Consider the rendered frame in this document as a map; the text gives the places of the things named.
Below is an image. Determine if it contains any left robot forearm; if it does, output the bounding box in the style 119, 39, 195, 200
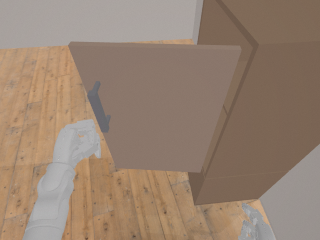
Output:
22, 162, 76, 240

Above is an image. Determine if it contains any left robot hand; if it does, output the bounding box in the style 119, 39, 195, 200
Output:
52, 119, 101, 169

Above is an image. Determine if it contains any cupboard door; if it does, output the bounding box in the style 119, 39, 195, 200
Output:
68, 41, 242, 173

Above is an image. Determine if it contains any handle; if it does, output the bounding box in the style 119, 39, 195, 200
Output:
87, 81, 111, 133

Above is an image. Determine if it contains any right robot hand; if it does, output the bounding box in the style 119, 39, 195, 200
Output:
238, 203, 276, 240

